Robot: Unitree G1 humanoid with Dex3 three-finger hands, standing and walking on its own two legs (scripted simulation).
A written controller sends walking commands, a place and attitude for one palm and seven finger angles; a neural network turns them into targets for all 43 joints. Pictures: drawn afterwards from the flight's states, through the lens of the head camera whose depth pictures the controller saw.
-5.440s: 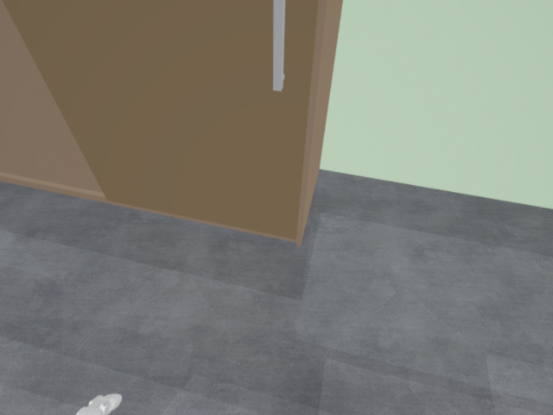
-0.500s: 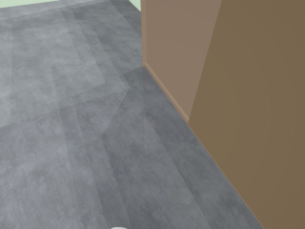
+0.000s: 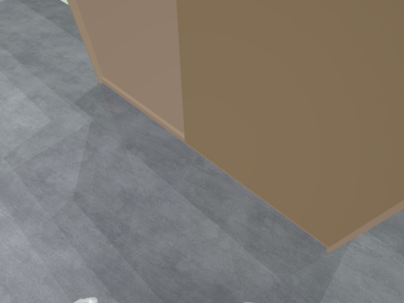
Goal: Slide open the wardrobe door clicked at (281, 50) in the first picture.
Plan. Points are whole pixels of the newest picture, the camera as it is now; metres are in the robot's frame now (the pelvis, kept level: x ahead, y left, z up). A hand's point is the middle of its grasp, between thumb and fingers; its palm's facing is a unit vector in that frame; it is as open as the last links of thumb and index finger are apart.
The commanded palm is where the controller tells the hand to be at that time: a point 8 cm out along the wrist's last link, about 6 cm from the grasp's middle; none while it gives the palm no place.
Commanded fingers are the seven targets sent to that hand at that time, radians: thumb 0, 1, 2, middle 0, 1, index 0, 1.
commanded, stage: turn to face it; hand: right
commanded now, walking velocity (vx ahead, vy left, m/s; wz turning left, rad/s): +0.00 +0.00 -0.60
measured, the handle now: out of the picture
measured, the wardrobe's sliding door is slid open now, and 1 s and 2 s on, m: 0.00 0.00 0.00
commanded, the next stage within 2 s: take the last steps up to it in 1.00 s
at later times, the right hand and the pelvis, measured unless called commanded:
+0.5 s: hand out of the picture +0.09 -0.24 -0.14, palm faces +0.26 +0.92 -0.28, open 7.4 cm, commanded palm none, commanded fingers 0.00 -0.90 -0.90 0.20 0.30 0.20 0.30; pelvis +0.00 +0.00 +0.00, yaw -16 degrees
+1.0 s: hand out of the picture -0.13 -0.17 -0.17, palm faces +0.57 +0.78 -0.24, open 7.4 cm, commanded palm none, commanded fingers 0.00 -0.90 -0.90 0.20 0.30 0.20 0.30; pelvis -0.04 +0.01 +0.00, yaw -33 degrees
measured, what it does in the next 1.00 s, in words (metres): steps on the spot, turning right: right foot, then left foot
